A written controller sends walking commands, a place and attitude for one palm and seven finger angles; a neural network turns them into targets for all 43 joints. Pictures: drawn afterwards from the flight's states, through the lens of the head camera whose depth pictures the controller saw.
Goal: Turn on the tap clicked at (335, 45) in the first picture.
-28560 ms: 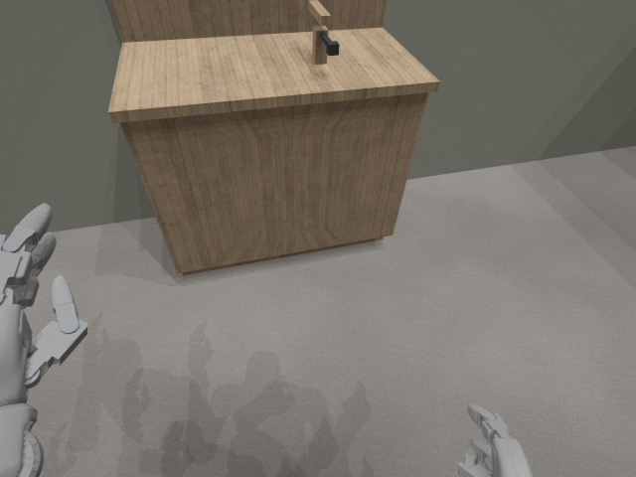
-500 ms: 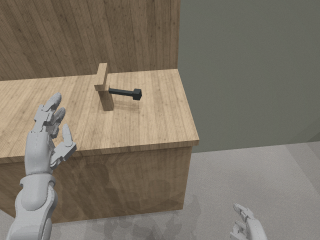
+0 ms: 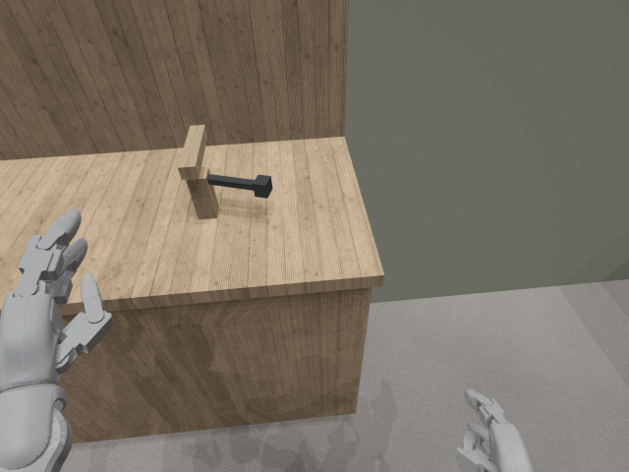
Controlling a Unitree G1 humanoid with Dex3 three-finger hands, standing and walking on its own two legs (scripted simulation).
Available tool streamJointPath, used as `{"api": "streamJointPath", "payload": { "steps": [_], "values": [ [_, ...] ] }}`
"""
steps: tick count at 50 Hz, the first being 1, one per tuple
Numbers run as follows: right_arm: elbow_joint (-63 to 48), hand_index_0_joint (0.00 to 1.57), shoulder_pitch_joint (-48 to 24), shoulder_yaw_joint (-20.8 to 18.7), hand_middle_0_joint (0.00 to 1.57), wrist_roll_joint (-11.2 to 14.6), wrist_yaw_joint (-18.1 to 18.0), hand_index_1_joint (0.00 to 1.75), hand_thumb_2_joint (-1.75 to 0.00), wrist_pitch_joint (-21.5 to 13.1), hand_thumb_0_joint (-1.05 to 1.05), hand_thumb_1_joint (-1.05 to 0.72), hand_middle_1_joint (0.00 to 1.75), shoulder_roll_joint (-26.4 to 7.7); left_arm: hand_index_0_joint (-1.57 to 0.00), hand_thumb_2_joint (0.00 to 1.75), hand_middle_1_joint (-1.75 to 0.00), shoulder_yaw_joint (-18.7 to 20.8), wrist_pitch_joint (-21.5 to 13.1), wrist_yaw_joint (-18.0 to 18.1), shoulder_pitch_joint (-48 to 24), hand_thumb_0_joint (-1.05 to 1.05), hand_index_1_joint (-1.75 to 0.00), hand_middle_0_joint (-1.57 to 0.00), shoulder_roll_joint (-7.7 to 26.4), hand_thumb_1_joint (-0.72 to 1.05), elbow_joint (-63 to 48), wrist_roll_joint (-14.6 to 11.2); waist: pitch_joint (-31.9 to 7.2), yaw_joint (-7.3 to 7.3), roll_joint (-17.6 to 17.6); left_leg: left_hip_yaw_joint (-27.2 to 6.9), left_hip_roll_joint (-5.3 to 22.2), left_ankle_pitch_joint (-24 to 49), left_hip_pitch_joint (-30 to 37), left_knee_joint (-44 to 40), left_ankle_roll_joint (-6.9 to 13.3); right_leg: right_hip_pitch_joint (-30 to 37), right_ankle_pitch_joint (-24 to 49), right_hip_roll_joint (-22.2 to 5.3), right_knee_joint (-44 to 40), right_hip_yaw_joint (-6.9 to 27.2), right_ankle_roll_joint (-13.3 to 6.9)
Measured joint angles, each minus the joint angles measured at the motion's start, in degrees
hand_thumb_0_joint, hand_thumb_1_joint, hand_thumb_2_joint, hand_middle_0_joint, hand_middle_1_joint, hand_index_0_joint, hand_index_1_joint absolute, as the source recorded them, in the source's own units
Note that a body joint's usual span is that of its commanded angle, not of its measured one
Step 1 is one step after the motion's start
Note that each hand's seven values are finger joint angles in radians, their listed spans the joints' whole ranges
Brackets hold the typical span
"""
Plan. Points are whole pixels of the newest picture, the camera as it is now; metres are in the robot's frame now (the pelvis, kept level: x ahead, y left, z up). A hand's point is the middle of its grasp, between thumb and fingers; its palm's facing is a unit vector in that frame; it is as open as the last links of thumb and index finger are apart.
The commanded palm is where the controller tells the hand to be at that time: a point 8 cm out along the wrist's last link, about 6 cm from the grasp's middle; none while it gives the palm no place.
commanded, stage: step back with the hand held close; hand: left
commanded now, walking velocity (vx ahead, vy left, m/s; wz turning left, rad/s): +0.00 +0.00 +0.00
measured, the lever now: (262, 186) +0.54 +0.17 +0.07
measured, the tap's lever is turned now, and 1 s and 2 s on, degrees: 71 71 71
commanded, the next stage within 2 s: stop stepping back and stand still in 1.50 s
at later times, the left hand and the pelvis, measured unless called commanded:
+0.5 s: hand (80, 343) +0.18 +0.26 +0.15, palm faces +0.36 -0.81 -0.47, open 7.5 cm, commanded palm +0.13 +0.30 +0.17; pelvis -0.04 +0.02 -0.01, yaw -1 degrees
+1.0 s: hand (19, 392) +0.13 +0.28 +0.16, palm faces +0.50 -0.75 -0.43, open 7.5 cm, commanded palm +0.07 +0.30 +0.17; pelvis -0.08 +0.02 -0.03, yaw +1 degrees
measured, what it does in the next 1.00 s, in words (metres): shifts its weight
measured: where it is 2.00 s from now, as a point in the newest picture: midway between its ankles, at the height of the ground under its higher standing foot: outside the picture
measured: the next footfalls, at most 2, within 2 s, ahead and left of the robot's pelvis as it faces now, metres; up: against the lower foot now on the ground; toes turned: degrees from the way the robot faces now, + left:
left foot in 1.24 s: -0.09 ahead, +0.15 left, +0.00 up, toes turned +3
right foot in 1.58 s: -0.28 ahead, -0.13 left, +0.00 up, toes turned -2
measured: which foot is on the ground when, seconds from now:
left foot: down 0.00-1.00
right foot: down 0.00-1.00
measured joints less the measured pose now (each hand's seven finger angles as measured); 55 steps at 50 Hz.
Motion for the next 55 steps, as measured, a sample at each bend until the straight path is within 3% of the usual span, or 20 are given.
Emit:
{"api": "streamJointPath", "payload": {
  "steps": [6, 12, 15, 21, 27, 35, 40, 46, 49, 52, 55],
  "values": [
    [-0.08, 0.21, 0.26, 0.06, 0.2, 0.04, 0.03, 0.3, -0.9, -0.2, 0.02, -0.91, 0.3, 0.26, -0.2, 0.89, -0.3, 0.04, -0.04, -0.17, 0.72, 0.02, -0.31, -0.21, 0.3, 0.89, 0.12, -0.24, 0.23, -0.53, 0.1, 0.2, 0.48, 0.06, 0.03, 0.39, -0.38, 0.12, 0.39, 0.49, -0.04, 0.14, -0.41],
    [-3.52, 0.21, 1.21, 0.07, 0.2, 0.9, 0.12, 0.3, -0.9, 2.67, 0.01, -0.91, 0.3, -1.02, -0.2, 0.89, -0.3, 2.87, -1.2, -0.2, 2.56, 0.02, -0.31, -0.21, 1.26, 0.89, -0.71, 0.92, -1.39, -2.65, 0.66, -0.42, 1.07, -1.02, -7.78, 5.22, 0.62, -5.39, 1.79, 1.09, 0.07, -0.58, -0.47],
    [-4.4, 0.21, 2.02, -0.4, 0.2, 1.03, -0.26, 0.3, -0.9, 3.9, 0.01, -0.91, 0.3, -1.89, -0.2, 0.89, -0.3, 2.49, -0.85, 0.2, 4.24, 0.02, -0.31, -0.21, 1.26, 0.89, -2.01, 1.24, -1.52, -3.36, 0.28, 0.06, 0.64, -0.62, -10.09, 5.88, 0.06, -8.06, 1.97, 0.57, 1.27, -0.12, -0.06],
    [-5.22, 0.2, 3.39, -1.55, 0.2, 0.81, -1.49, 0.3, -0.9, 5.36, 0.02, -0.91, 0.3, -2.9, -0.21, 0.89, -0.3, 2.25, 0.04, 0.98, 7.22, 0.02, -0.31, -0.22, 2.5, 0.89, -5.38, 1.75, -1.21, -4.18, -0.32, 1.66, -1.16, -0.16, -12.51, 6.81, 1.37, -11.93, 1.57, -1.24, 4.65, 1.46, 1.36],
    [-5.68, 0.2, 3.5, -1.42, 0.2, 0.67, -1.84, 0.3, -0.9, 6.05, 0.02, -0.91, 0.3, -1.95, -0.21, 0.89, -0.3, 5.22, -0.31, 2.04, 6.72, 0.02, -0.31, -0.22, 4.24, 0.88, -6.39, 2.01, -1.19, -3.9, -1.28, 2.9, -2.55, -0.09, -14.4, 8.79, 2.27, -15.05, 0.84, -2.63, 8.77, 2.74, 2.22],
    [-5.68, 0.21, 2.7, -0.45, 0.2, 0.68, -1.53, 0.3, -0.9, 5.57, 0.02, -0.91, 0.3, -1.26, -0.21, 0.89, -0.3, 4.61, -0.22, 2.29, 4.19, 0.02, -0.31, -0.21, 1.11, 0.89, -4.88, 3.06, -1.9, -3.46, -0.63, 2.76, -2.34, -2.62, -18.79, 15.13, 2.75, -18.26, 0.28, -2.69, 12.72, 2.29, 2.07],
    [-5.71, 0.21, 2.18, 0.09, 0.21, 0.45, -1.48, 0.3, -0.9, 4.98, 0.01, -0.91, 0.3, -1.1, -0.21, 0.89, -0.3, 3.74, -0.59, 2.45, 3.65, 0.02, -0.31, -0.22, 1.43, 0.89, -7.55, 3.01, -1.09, -4.05, -2.18, 2.56, -2.26, -2.57, -21.32, 15.98, 2.65, -19.76, 1.94, -3.07, 11.9, 1.55, 2.1],
    [-6.38, 0.21, 3.73, -0.44, 0.21, 0.21, -1.64, 0.3, -0.9, 3.85, 0.01, -0.91, 0.3, -0.51, -0.21, 0.89, -0.3, 6.82, -2.51, 2.93, 4.58, 0.02, -0.31, -0.22, 3.89, 0.88, -9.31, 4.07, -0.67, -4.92, -2.62, 1.6, -2.29, -0.49, -22.63, 17.33, 2.75, -19.86, -3.21, -1.6, 18.83, 3.15, 3.76],
    [-5.49, 0.21, 4.35, -0.59, 0.2, 0.06, -1.36, 0.3, -0.9, 3.26, 0.01, -0.91, 0.3, -0.18, -0.21, 0.89, -0.3, 8.64, -2.97, 3.03, 4.67, 0.02, -0.31, -0.22, 3.55, 0.88, -9.04, 4.01, -2.23, -3.89, -2.6, 1.7, -2.11, -0.8, -24.07, 18.21, 2.27, -18.17, -9.07, -0.31, 19.75, 5.0, 2.19],
    [-3.78, 0.21, 2.32, -0.8, 0.2, 0.17, -0.98, 0.3, -0.9, 2.72, 0.01, -0.91, 0.3, -0.33, -0.21, 0.89, -0.3, 7.97, -2.85, 3.15, 3.27, 0.01, -0.31, -0.21, 1.91, 0.89, -7.9, 3.0, -0.85, -3.4, -1.5, 1.49, -1.26, 0.32, -24.23, 17.61, 1.57, -18.2, -6.05, 0.5, 18.37, 4.83, 1.57],
    [-3.33, 0.21, 0.66, -1.23, 0.2, 0.59, -0.44, 0.3, -0.9, 2.88, 0.02, -0.91, 0.3, -0.6, -0.2, 0.89, -0.3, 5.03, -1.64, 2.47, 2.08, 0.02, -0.31, -0.21, 1.03, 0.89, -7.79, 2.38, 0.05, -3.88, -1.21, 1.12, -1.27, -0.63, -24.85, 18.86, 0.47, -18.15, -4.36, 0.32, 16.56, 4.32, 1.42]
  ]
}}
